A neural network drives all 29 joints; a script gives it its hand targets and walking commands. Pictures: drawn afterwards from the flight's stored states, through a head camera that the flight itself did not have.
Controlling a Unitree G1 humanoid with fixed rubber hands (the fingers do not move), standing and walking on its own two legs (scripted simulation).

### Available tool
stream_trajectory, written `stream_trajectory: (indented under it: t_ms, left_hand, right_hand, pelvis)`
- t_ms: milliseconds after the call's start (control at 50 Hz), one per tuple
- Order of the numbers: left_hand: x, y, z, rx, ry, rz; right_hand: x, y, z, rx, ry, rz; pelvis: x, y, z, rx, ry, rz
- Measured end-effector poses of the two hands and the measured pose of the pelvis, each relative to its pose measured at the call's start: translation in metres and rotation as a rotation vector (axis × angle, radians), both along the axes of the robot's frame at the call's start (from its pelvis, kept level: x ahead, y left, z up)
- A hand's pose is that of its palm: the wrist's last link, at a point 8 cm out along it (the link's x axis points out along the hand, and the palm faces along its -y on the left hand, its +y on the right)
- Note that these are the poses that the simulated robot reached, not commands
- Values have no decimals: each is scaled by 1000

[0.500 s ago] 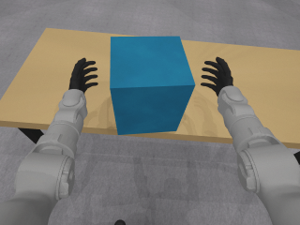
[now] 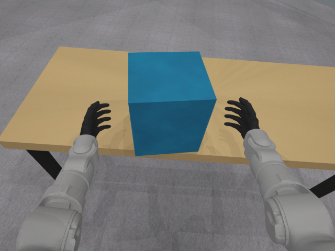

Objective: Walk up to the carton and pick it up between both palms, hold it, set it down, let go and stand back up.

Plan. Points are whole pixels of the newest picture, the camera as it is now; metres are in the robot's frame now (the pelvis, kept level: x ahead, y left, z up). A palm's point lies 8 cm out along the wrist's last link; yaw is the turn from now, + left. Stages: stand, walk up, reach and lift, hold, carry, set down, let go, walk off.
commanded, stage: set down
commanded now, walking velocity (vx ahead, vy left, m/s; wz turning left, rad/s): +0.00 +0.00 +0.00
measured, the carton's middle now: (165, 105) +0.54 +0.03 +0.00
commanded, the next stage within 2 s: let go in 1.52 s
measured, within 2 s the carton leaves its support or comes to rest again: neither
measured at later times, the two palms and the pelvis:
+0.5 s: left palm (96, 155) +0.35 +0.20 +0.00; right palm (250, 158) +0.36 -0.20 +0.00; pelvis +0.03 +0.00 +0.00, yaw +0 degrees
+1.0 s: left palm (84, 191) +0.27 +0.22 -0.05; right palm (255, 201) +0.27 -0.21 -0.05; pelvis +0.05 -0.01 +0.00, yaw -2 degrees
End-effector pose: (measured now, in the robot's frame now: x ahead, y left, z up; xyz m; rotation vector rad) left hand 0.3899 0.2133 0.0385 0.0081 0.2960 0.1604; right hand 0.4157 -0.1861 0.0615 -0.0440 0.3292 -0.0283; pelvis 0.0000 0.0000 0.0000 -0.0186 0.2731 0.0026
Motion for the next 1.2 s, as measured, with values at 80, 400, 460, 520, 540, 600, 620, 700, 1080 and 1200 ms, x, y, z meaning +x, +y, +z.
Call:
stream_trajectory:
  t_ms: [80,400,460,520,540,600,620,700,1080,1200]
  left_hand:
    - [-13,-6,-1,-22,-49,-19]
    - [-23,-18,-26,-18,-11,-37]
    - [-25,-18,-30,-1,-3,-43]
    - [-52,-15,-54,-3,21,-39]
    - [-66,-13,-67,-9,62,-32]
    - [-110,-9,-98,-6,168,-11]
    - [-122,-6,-103,3,182,-5]
    - [-138,2,-105,33,145,8]
    - [-149,16,-95,57,299,-25]
    - [-177,19,-100,74,367,-28]
  right_hand:
    - [-9,0,-3,4,-51,4]
    - [-33,-10,-44,4,-6,-24]
    - [-37,-12,-48,9,-30,-30]
    - [-64,-20,-70,4,-28,-69]
    - [-77,-23,-82,-2,8,-83]
    - [-123,-32,-111,-17,108,-111]
    - [-136,-35,-116,-24,124,-111]
    - [-165,-42,-115,-56,135,-66]
    - [-159,-17,-117,-21,167,-41]
    - [-178,-22,-121,-58,228,-55]
  pelvis:
    - [5,1,2,-1,-48,-1]
    - [24,2,3,10,-53,-6]
    - [29,2,3,10,-56,-8]
    - [36,3,4,4,-63,0]
    - [38,4,4,5,-72,1]
    - [40,3,5,8,-108,-15]
    - [40,3,5,9,-118,-24]
    - [36,-3,3,13,-126,-51]
    - [59,-13,5,20,-230,-23]
    - [60,-16,5,22,-264,-23]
